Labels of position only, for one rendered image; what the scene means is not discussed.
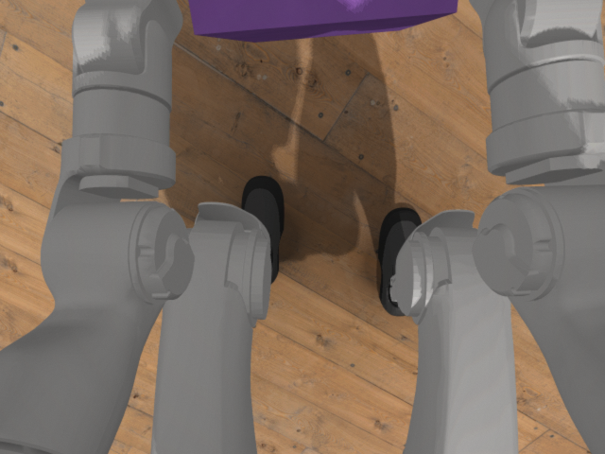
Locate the carton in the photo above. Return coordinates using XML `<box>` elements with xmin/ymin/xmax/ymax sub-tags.
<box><xmin>188</xmin><ymin>0</ymin><xmax>458</xmax><ymax>43</ymax></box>

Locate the robot right upper arm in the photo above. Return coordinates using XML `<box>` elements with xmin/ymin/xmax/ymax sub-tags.
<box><xmin>472</xmin><ymin>184</ymin><xmax>605</xmax><ymax>454</ymax></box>

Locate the robot left forearm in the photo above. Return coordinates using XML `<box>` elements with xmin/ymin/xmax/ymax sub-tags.
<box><xmin>41</xmin><ymin>0</ymin><xmax>183</xmax><ymax>283</ymax></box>

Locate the robot left upper arm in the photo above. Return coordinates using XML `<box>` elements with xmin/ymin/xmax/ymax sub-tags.
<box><xmin>0</xmin><ymin>201</ymin><xmax>195</xmax><ymax>454</ymax></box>

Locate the robot left thigh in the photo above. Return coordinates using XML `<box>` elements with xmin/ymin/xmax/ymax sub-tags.
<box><xmin>150</xmin><ymin>220</ymin><xmax>272</xmax><ymax>454</ymax></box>

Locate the robot right forearm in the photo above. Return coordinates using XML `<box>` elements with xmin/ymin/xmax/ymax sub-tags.
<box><xmin>469</xmin><ymin>0</ymin><xmax>605</xmax><ymax>186</ymax></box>

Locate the robot left foot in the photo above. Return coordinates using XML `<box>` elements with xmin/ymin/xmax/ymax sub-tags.
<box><xmin>241</xmin><ymin>176</ymin><xmax>285</xmax><ymax>284</ymax></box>

